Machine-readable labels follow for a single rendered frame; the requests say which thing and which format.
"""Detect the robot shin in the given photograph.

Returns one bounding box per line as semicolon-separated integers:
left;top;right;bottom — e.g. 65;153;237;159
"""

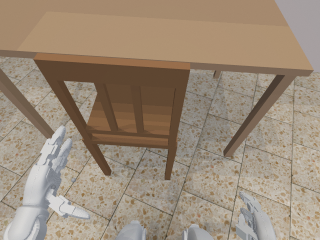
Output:
130;220;140;225
189;224;199;228

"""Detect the left robot shin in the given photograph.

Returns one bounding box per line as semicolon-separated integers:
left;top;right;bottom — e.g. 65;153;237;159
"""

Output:
130;220;140;225

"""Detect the left robot hand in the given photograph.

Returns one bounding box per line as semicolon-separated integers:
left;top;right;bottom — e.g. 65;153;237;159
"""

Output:
22;125;91;220

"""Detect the robot left forearm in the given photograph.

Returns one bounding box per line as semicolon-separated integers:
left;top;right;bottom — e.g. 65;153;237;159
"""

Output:
2;205;50;240

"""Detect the chair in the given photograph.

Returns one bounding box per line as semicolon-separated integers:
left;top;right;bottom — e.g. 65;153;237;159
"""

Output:
33;53;191;180

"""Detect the right robot hand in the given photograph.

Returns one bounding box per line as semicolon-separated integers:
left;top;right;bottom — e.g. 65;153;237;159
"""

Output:
235;191;277;240

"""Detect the right robot shin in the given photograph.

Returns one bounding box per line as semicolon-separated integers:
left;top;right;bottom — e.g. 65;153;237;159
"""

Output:
189;224;199;228

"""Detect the table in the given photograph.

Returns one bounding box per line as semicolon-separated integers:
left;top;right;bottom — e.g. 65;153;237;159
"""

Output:
0;0;314;158

